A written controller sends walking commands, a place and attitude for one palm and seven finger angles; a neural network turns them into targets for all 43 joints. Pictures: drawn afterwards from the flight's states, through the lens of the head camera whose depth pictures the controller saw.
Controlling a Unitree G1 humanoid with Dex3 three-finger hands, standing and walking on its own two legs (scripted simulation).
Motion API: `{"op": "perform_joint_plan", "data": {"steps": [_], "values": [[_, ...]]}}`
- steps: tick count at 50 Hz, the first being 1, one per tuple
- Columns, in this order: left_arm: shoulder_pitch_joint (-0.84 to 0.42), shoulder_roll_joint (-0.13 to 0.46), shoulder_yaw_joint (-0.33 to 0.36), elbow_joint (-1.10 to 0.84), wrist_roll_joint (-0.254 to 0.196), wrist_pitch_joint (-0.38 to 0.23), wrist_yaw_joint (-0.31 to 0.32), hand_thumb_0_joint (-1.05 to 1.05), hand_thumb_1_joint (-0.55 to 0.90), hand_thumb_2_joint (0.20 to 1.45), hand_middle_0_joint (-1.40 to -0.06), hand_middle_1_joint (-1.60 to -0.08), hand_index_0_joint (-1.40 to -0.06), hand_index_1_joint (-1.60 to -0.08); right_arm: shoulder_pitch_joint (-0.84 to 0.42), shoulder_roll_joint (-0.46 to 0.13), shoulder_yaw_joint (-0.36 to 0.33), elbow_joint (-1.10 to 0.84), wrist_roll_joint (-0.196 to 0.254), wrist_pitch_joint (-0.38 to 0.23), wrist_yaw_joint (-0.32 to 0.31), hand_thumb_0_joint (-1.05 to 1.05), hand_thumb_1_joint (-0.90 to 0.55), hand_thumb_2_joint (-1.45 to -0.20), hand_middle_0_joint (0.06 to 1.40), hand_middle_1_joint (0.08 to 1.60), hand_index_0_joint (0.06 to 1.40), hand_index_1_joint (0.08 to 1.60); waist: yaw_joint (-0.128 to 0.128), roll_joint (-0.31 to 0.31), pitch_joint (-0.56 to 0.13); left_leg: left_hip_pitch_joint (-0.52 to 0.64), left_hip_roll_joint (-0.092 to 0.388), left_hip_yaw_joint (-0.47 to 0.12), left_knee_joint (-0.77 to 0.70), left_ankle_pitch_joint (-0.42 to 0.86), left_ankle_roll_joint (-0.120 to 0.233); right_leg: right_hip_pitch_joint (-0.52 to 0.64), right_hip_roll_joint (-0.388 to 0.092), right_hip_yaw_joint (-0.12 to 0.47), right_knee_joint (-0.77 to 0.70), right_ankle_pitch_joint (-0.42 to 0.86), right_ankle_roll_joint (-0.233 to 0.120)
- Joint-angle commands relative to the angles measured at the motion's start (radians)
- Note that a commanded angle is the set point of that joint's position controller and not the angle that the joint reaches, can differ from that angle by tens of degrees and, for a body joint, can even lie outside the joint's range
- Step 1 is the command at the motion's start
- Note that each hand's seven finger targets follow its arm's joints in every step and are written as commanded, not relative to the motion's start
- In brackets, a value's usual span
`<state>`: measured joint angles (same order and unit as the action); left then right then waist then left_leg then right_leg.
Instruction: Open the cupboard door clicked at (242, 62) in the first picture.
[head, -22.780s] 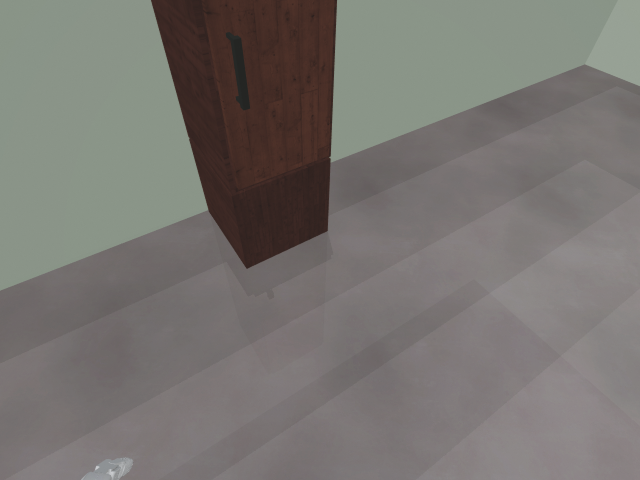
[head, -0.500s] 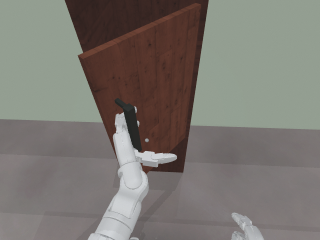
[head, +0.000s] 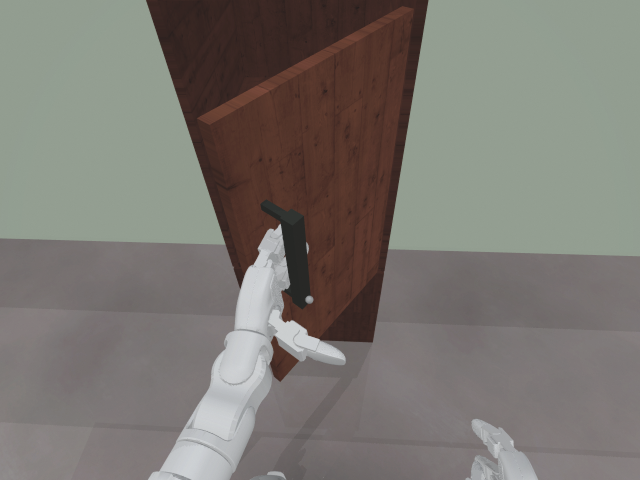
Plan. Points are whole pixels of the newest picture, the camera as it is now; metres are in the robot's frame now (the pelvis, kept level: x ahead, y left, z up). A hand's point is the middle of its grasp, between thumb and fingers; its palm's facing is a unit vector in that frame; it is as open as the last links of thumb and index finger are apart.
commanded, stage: slide the hand sideways off the handle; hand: left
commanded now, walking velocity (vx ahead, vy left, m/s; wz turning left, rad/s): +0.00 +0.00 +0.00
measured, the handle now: (287, 257) +0.38 +0.06 +0.08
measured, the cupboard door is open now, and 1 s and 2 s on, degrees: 54 53 53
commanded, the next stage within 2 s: draw the hand back to the body in 0.88 s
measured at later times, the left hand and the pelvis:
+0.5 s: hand (281, 329) +0.28 +0.06 +0.07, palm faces -0.09 -1.00 -0.01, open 16.2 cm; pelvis +0.02 -0.02 +0.00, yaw +0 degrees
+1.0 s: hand (234, 369) +0.23 +0.11 +0.07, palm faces -0.06 -1.00 -0.02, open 16.3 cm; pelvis +0.03 -0.02 -0.01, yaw +1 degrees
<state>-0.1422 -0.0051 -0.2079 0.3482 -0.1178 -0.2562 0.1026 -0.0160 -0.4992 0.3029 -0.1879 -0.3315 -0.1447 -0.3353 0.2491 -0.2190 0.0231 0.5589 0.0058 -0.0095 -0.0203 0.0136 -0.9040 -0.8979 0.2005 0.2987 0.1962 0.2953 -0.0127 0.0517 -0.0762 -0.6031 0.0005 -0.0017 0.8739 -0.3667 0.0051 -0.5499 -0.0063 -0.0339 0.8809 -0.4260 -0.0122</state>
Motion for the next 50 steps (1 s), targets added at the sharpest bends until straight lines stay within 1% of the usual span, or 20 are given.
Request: {"op": "perform_joint_plan", "data": {"steps": [1,3,6,10,16,19,24,26,28,29,31,34,35,37,39,42,44,46,49,50], "values": [[-0.219,-0.008,0.023,-0.267,0.092,-0.093,0.062,0.000,-0.500,0.300,-0.150,-0.300,-0.150,-0.300,-0.083,-0.096,-0.039,-0.179,-0.018,-0.053,0.028,0.000,-0.900,-0.900,0.200,0.300,0.200,0.300,0.002,-0.138,-0.211,0.146,-0.008,-0.030,-0.143,0.025,0.013,-0.017,0.022,-0.026,-0.141,0.074,-0.019],[-0.161,0.015,0.037,-0.290,0.115,-0.110,0.066,0.000,-0.500,0.300,-0.150,-0.300,-0.150,-0.300,-0.085,-0.091,-0.042,-0.191,-0.021,-0.047,0.038,0.000,-0.900,-0.900,0.200,0.300,0.200,0.300,0.009,-0.116,-0.219,0.141,-0.008,-0.017,-0.127,0.049,0.015,-0.008,0.020,-0.016,-0.137,0.101,-0.022],[-0.068,0.056,0.063,-0.352,0.108,-0.114,0.039,0.000,-0.500,0.300,-0.150,-0.300,-0.150,-0.300,-0.092,-0.093,-0.044,-0.215,-0.018,-0.035,0.039,0.000,-0.900,-0.900,0.200,0.300,0.200,0.300,0.027,-0.101,-0.246,0.141,-0.010,-0.001,-0.124,0.070,0.017,0.039,0.021,-0.001,-0.145,0.132,-0.025],[0.019,0.037,0.034,-0.451,0.080,-0.093,0.001,0.000,-0.500,0.300,-0.150,-0.300,-0.150,-0.300,-0.099,-0.086,-0.039,-0.241,-0.009,-0.032,0.034,0.000,-0.900,-0.900,0.200,0.300,0.200,0.300,0.019,-0.067,-0.221,0.151,-0.008,0.004,-0.125,0.084,0.015,0.046,0.024,-0.003,-0.148,0.169,-0.021],[0.092,0.069,0.053,-0.534,0.049,-0.079,-0.028,0.000,-0.500,0.300,-0.150,-0.300,-0.150,-0.300,-0.097,-0.090,-0.034,-0.245,-0.005,-0.046,0.017,0.000,-0.900,-0.900,0.200,0.300,0.200,0.300,-0.006,-0.123,-0.162,0.130,-0.009,-0.007,-0.115,0.057,0.019,0.025,0.026,0.001,-0.162,0.144,-0.010],[0.165,0.109,0.101,-0.551,0.040,-0.082,-0.047,0.000,-0.500,0.300,-0.150,-0.300,-0.150,-0.300,-0.093,-0.089,-0.035,-0.244,-0.006,-0.054,0.011,0.000,-0.900,-0.900,0.200,0.300,0.200,0.300,0.009,-0.108,-0.175,0.122,-0.014,-0.004,-0.103,0.077,0.018,0.039,0.023,0.008,-0.154,0.179,-0.010],[0.263,0.121,0.117,-0.601,0.028,-0.077,-0.079,0.000,-0.500,0.300,-0.150,-0.300,-0.150,-0.300,-0.081,-0.086,-0.037,-0.253,-0.005,-0.062,0.009,0.000,-0.900,-0.900,0.200,0.300,0.200,0.300,0.013,-0.089,-0.202,0.126,-0.019,0.000,-0.084,0.141,0.017,0.064,0.020,0.009,-0.130,0.276,-0.008],[0.341,0.154,0.156,-0.608,0.018,-0.069,-0.091,0.000,-0.500,0.300,-0.150,-0.300,-0.150,-0.300,-0.075,-0.088,-0.038,-0.257,-0.003,-0.063,0.008,0.000,-0.900,-0.900,0.200,0.300,0.200,0.300,0.021,-0.109,-0.206,0.113,-0.020,0.004,-0.078,0.154,0.018,0.086,0.019,0.017,-0.133,0.307,-0.004],[0.372,0.179,0.188,-0.641,0.005,-0.069,-0.105,0.000,-0.500,0.300,-0.150,-0.300,-0.150,-0.300,-0.075,-0.087,-0.039,-0.262,-0.002,-0.064,0.004,0.000,-0.900,-0.900,0.200,0.300,0.200,0.300,0.025,-0.099,-0.213,0.103,-0.022,0.007,-0.074,0.162,0.016,0.101,0.014,0.024,-0.129,0.337,-0.001],[0.385,0.165,0.174,-0.660,0.006,-0.070,-0.113,0.000,-0.500,0.300,-0.150,-0.300,-0.150,-0.300,-0.074,-0.086,-0.038,-0.265,-0.003,-0.065,0.004,0.000,-0.900,-0.900,0.200,0.300,0.200,0.300,0.022,-0.092,-0.218,0.109,-0.023,0.007,-0.070,0.184,0.017,0.108,0.013,0.024,-0.121,0.375,0.000],[0.474,0.184,0.205,-0.676,-0.007,-0.071,-0.126,0.000,-0.500,0.300,-0.150,-0.300,-0.150,-0.300,-0.067,-0.086,-0.039,-0.270,-0.001,-0.069,0.003,0.000,-0.900,-0.900,0.200,0.300,0.200,0.300,0.029,-0.112,-0.220,0.096,-0.024,0.005,-0.064,0.203,0.016,0.132,0.009,0.028,-0.117,0.434,0.007],[0.517,0.196,0.225,-0.713,-0.032,-0.079,-0.157,0.000,-0.500,0.300,-0.150,-0.300,-0.150,-0.300,-0.064,-0.087,-0.039,-0.276,0.001,-0.074,-0.002,0.000,-0.900,-0.900,0.200,0.300,0.200,0.300,0.018,-0.110,-0.201,0.077,-0.027,0.008,-0.049,0.191,0.014,0.127,0.001,0.041,-0.119,0.489,0.023],[0.520,0.213,0.247,-0.705,-0.040,-0.082,-0.166,0.000,-0.500,0.300,-0.150,-0.300,-0.150,-0.300,-0.059,-0.089,-0.039,-0.270,0.001,-0.075,-0.005,0.000,-0.900,-0.900,0.200,0.300,0.200,0.300,0.011,-0.134,-0.189,0.063,-0.027,0.005,-0.043,0.177,0.013,0.122,0.000,0.045,-0.121,0.479,0.027],[0.511,0.240,0.273,-0.704,-0.049,-0.099,-0.187,0.000,-0.500,0.300,-0.150,-0.300,-0.150,-0.300,-0.064,-0.093,-0.041,-0.264,0.002,-0.082,-0.012,0.000,-0.900,-0.900,0.200,0.300,0.200,0.300,0.004,-0.130,-0.163,0.034,-0.029,0.001,-0.029,0.151,0.011,0.109,-0.009,0.070,-0.130,0.449,0.033],[0.538,0.228,0.261,-0.735,-0.059,-0.119,-0.210,0.000,-0.500,0.300,-0.150,-0.300,-0.150,-0.300,-0.061,-0.093,-0.043,-0.267,0.004,-0.095,-0.012,0.000,-0.900,-0.900,0.200,0.300,0.200,0.300,0.006,-0.085,-0.180,0.041,-0.030,0.000,-0.019,0.155,0.011,0.097,-0.007,0.067,-0.119,0.433,0.028],[0.561,0.216,0.231,-0.764,-0.082,-0.144,-0.254,0.000,-0.500,0.300,-0.150,-0.300,-0.150,-0.300,-0.054,-0.101,-0.047,-0.269,0.008,-0.115,-0.014,0.000,-0.900,-0.900,0.200,0.300,0.200,0.300,-0.010,-0.068,-0.189,0.049,-0.027,-0.009,-0.003,0.156,0.014,0.064,-0.003,0.058,-0.110,0.409,0.028],[0.526,0.222,0.221,-0.778,-0.094,-0.152,-0.279,0.000,-0.500,0.300,-0.150,-0.300,-0.150,-0.300,-0.046,-0.108,-0.049,-0.262,0.010,-0.127,-0.021,0.000,-0.900,-0.900,0.200,0.300,0.200,0.300,-0.028,-0.086,-0.198,0.041,-0.026,-0.015,0.016,0.146,0.016,0.043,-0.006,0.067,-0.109,0.397,0.033],[0.531,0.228,0.222,-0.747,-0.099,-0.149,-0.295,0.000,-0.500,0.300,-0.150,-0.300,-0.150,-0.300,-0.046,-0.114,-0.049,-0.259,0.010,-0.136,-0.026,0.000,-0.900,-0.900,0.200,0.300,0.200,0.300,-0.032,-0.120,-0.177,0.012,-0.025,-0.021,0.030,0.124,0.016,0.027,-0.008,0.079,-0.115,0.347,0.035],[0.524,0.246,0.249,-0.722,-0.098,-0.139,-0.292,0.000,-0.500,0.300,-0.150,-0.300,-0.150,-0.300,-0.050,-0.116,-0.052,-0.259,0.013,-0.144,-0.030,0.000,-0.900,-0.900,0.200,0.300,0.200,0.300,-0.018,-0.112,-0.166,-0.007,-0.024,-0.021,0.027,0.086,0.014,-0.004,-0.003,0.071,-0.116,0.236,0.024],[0.501,0.256,0.253,-0.759,-0.098,-0.135,-0.286,0.000,-0.500,0.300,-0.150,-0.300,-0.150,-0.300,-0.057,-0.116,-0.051,-0.267,0.015,-0.147,-0.031,0.000,-0.900,-0.900,0.200,0.300,0.200,0.300,-0.010,-0.077,-0.181,0.008,-0.024,-0.019,0.018,0.085,0.016,-0.002,0.000,0.065,-0.116,0.207,0.017]]}}
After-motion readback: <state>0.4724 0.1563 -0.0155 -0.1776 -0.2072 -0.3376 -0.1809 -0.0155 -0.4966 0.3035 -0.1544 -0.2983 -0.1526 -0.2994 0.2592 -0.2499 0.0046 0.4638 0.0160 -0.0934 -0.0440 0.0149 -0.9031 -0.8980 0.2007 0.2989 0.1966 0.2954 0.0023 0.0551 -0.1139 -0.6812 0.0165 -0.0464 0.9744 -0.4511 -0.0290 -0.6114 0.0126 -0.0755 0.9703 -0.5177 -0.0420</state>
